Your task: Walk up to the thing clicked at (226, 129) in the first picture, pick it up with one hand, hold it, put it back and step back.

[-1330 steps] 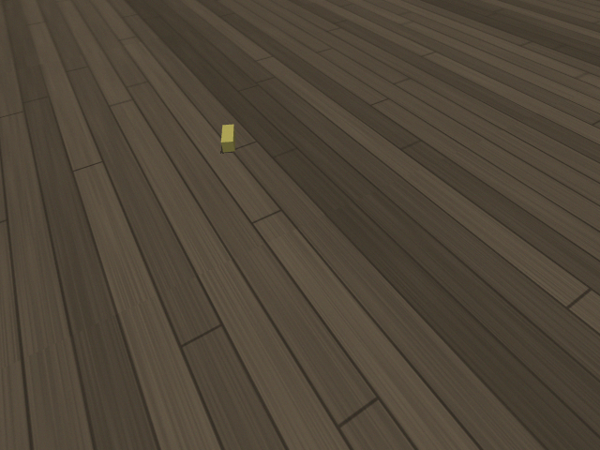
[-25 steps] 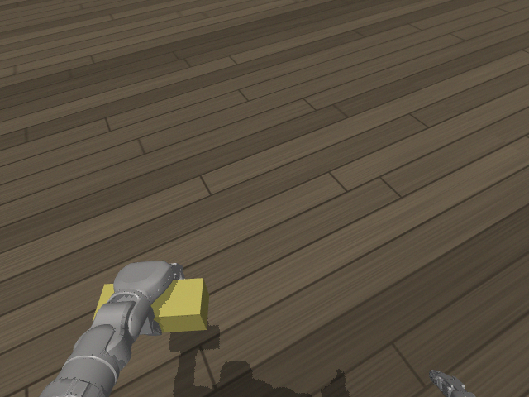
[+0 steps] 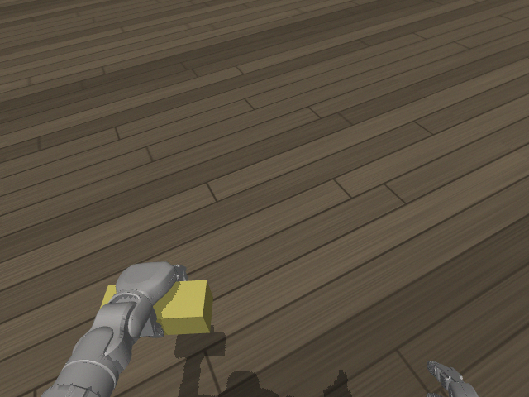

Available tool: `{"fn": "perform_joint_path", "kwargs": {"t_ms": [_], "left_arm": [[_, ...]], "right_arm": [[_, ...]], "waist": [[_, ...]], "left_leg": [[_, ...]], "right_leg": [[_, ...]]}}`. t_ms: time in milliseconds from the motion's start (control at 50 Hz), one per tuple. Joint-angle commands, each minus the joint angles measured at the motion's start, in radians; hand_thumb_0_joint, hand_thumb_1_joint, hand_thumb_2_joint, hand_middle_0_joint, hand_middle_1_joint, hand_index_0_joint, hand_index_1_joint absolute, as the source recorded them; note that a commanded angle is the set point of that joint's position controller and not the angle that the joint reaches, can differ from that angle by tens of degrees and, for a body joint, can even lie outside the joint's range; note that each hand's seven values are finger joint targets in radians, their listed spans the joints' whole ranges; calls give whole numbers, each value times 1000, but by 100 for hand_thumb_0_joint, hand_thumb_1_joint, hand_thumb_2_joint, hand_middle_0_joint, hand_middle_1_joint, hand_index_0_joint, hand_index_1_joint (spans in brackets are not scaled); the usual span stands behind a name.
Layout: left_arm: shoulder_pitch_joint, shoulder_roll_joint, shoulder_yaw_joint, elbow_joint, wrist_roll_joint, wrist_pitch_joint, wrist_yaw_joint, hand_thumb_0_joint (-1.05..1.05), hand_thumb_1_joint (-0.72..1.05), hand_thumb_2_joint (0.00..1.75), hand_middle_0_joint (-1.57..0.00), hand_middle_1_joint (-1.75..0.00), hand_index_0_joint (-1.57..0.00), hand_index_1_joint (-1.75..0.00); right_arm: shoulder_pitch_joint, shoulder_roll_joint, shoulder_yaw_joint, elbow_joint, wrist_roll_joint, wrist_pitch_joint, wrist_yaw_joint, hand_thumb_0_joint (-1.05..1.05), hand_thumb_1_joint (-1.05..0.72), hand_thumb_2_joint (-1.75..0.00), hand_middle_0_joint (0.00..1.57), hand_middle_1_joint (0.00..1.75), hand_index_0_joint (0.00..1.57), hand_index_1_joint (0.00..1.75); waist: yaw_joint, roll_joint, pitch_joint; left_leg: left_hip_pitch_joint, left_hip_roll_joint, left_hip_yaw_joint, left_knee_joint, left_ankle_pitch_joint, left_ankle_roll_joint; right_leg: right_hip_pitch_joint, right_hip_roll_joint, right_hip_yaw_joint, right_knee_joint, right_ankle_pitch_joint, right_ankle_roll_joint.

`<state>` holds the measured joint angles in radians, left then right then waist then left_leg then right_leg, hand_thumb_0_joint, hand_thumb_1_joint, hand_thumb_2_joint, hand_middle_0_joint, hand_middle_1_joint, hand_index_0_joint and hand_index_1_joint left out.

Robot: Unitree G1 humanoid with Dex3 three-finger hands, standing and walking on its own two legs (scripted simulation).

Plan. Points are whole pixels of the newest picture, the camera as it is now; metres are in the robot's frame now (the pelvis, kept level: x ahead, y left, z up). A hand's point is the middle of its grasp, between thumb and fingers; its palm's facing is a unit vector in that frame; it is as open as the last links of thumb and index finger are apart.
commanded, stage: hold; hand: left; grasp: from above
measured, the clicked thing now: (159, 308) +0.29 +0.23 -0.08
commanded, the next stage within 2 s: crouch in 0.84 s
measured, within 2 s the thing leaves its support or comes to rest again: neither
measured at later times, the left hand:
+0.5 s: hand (156, 307) +0.28 +0.22 -0.03, palm faces -0.47 -0.06 -0.88, open 9.9 cm
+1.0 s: hand (155, 305) +0.28 +0.22 -0.04, palm faces -0.47 -0.06 -0.88, open 9.9 cm
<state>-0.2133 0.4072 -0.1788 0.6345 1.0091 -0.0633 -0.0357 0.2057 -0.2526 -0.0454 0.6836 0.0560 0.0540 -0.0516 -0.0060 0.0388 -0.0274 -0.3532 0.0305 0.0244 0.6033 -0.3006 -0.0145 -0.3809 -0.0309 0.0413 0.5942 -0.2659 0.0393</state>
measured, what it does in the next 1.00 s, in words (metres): stands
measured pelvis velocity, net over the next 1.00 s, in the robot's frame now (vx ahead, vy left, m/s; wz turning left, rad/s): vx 0.00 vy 0.00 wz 0.00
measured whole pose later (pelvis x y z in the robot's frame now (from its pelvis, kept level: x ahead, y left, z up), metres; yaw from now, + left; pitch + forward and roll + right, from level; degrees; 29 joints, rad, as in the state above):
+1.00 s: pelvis +0.00 +0.00 +0.01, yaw +0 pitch +1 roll +0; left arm -0.22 0.41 -0.19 0.63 1.00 -0.06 -0.05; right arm 0.19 -0.25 -0.04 0.69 0.06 0.08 -0.06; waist 0.00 0.04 0.00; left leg -0.27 0.03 0.02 0.52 -0.26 -0.02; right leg -0.31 -0.03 0.04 0.52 -0.23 0.04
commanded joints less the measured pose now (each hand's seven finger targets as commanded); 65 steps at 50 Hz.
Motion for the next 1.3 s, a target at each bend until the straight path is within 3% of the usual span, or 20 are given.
{"fn": "perform_joint_path", "kwargs": {"t_ms": [0, 320, 340, 380, 420, 500, 540, 580, 640, 680, 740, 780, 840, 900, 920, 940, 980, 1040, 1120, 1280], "left_arm": [[-354, 235, 118, -247, -7, 0, 47, 0, 65, 97, -102, -77, -102, -78], [-345, 231, 111, -275, -20, -4, 16, 0, 66, 94, -102, -79, -102, -78], [-357, 247, 126, -297, -19, -5, 15, 0, 66, 96, -102, -78, -102, -79], [-319, 224, 114, -268, -23, -3, 11, 0, 63, 93, -101, -76, -101, -76], [-373, 260, 131, -284, -20, -9, 10, 0, 64, 94, -101, -77, -101, -77], [-344, 235, 123, -291, -16, -9, 13, 0, 64, 95, -100, -80, -101, -79], [-348, 226, 111, -268, -21, -9, 11, 0, 65, 95, -101, -79, -101, -78], [-339, 247, 129, -270, -12, -11, 18, 0, 65, 95, -102, -77, -102, -77], [-374, 233, 115, -278, -15, -16, 25, 0, 65, 97, -102, -80, -102, -80], [-369, 269, 149, -281, -11, -19, 33, 0, 65, 99, -103, -78, -102, -79], [-412, 239, 113, -266, -8, -18, 36, 0, 64, 97, -101, -79, -101, -79], [-397, 241, 122, -255, -10, -10, 46, 0, 64, 98, -102, -80, -102, -80], [-350, 207, 95, -220, -12, 1, 40, 0, 64, 96, -101, -80, -101, -79], [-340, 228, 109, -222, -12, 4, 32, 0, 63, 98, -102, -77, -101, -78], [-335, 221, 100, -223, -12, 1, 28, 0, 69, 90, -103, -81, -106, -78], [-338, 216, 93, -239, -6, -1, 27, 0, 61, 86, -95, -78, -98, -76], [-316, 213, 100, -208, -9, -6, 29, 0, 63, 93, -99, -78, -99, -78], [-342, 207, 99, -166, 6, -26, 55, 0, 63, 94, -99, -79, -99, -79], [-354, 195, 114, -67, 43, -62, 132, 0, 64, 96, -99, -80, -100, -80], [-509, 159, 92, 149, 154, -79, 328, 0, 69, 98, -103, -85, -104, -84]], "right_arm": [[-77, -134, -42, -134, -2, -40, -11, 0, -90, -90, 20, 30, 20, 30], [-107, -130, -30, -143, 2, -40, -20, 0, -90, -90, 20, 30, 20, 30], [-108, -129, -31, -147, 2, -38, -22, 0, -91, -90, 20, 30, 20, 30], [-109, -128, -28, -145, 1, -37, -21, 0, -90, -90, 20, 30, 20, 30], [-114, -130, -28, -143, 1, -36, -24, 0, -91, -90, 20, 30, 20, 30], [-114, -123, -27, -147, 3, -32, -24, 0, -90, -90, 20, 30, 20, 30], [-116, -124, -26, -146, 2, -32, -24, 0, -90, -90, 20, 30, 20, 30], [-119, -122, -26, -145, 3, -30, -24, 0, -91, -90, 20, 30, 20, 30], [-109, -126, -27, -139, -2, -28, -23, 0, -91, -90, 20, 30, 20, 30], [-109, -131, -30, -136, -1, -27, -24, 0, -91, -90, 20, 30, 20, 30], [-100, -130, -31, -123, -3, -26, -25, 0, -91, -90, 20, 30, 20, 30], [-94, -129, -32, -122, -1, -27, -25, 0, -91, -90, 20, 30, 20, 30], [-97, -127, -34, -127, 1, -24, -22, 0, -90, -90, 20, 30, 20, 30], [-107, -128, -34, -134, 1, -20, -22, 0, -91, -90, 20, 30, 20, 30], [-104, -130, -34, -134, 0, -19, -20, 0, -93, -92, 20, 30, 20, 30], [-102, -129, -34, -136, 0, -17, -20, 0, -89, -90, 20, 30, 20, 30], [-100, -129, -33, -138, 2, -14, -20, 0, -90, -90, 20, 30, 20, 30], [-88, -128, -31, -132, -1, -10, -20, 0, -90, -90, 20, 30, 20, 30], [-66, -130, -39, -111, -17, -5, -13, 0, -89, -90, 20, 30, 20, 30], [34, -146, -71, -55, -54, -5, 25, 0, -90, -90, 20, 30, 20, 30]], "waist": [[0, 6, -257], [5, -11, -245], [10, -5, -249], [7, -12, -225], [7, 4, -241], [14, 11, -260], [7, -19, -223], [14, 4, -232], [-3, 5, -241], [15, 29, -268], [-9, 6, -272], [8, 18, -275], [5, -16, -254], [8, -8, -232], [5, -18, -234], [6, 2, -242], [10, -9, -218], [-9, -27, -200], [-30, -50, -188], [-63, -13, -336]], "left_leg": [[131, -48, 4, -92, 197, 19], [167, -47, 4, -129, 206, 23], [172, -50, 8, -129, 206, 24], [167, -48, 6, -138, 183, 24], [177, -49, 6, -137, 193, 24], [185, -50, 8, -140, 216, 22], [174, -46, 3, -145, 196, 23], [175, -52, 8, -145, 191, 23], [189, -47, 3, -142, 199, 22], [198, -49, 4, -139, 220, 19], [214, -45, 2, -134, 250, 20], [208, -48, 5, -136, 260, 19], [193, -48, 7, -140, 256, 23], [183, -49, 7, -147, 240, 22], [187, -46, 4, -149, 237, 22], [195, -46, 4, -150, 245, 20], [181, -42, -1, -152, 238, 19], [157, -47, 1, -140, 214, 21], [91, -51, 3, -81, 164, 20], [-174, -48, 1, 221, 119, 7]], "right_leg": [[84, 55, -41, -97, 141, -41], [115, 52, -39, -129, 147, -40], [118, 50, -35, -134, 148, -39], [119, 51, -37, -138, 126, -41], [114, 50, -36, -140, 134, -40], [128, 50, -38, -136, 155, -43], [121, 53, -41, -144, 132, -42], [124, 47, -37, -145, 131, -43], [122, 50, -37, -143, 141, -41], [132, 49, -37, -138, 157, -43], [128, 53, -40, -134, 189, -42], [136, 50, -41, -134, 199, -44], [144, 49, -45, -143, 198, -41], [139, 46, -43, -150, 181, -42], [145, 48, -45, -149, 176, -43], [139, 49, -44, -144, 184, -46], [132, 52, -50, -144, 172, -46], [103, 49, -45, -139, 153, -44], [25, 44, -43, -99, 111, -42], [-245, 42, -46, 175, 90, -47]]}}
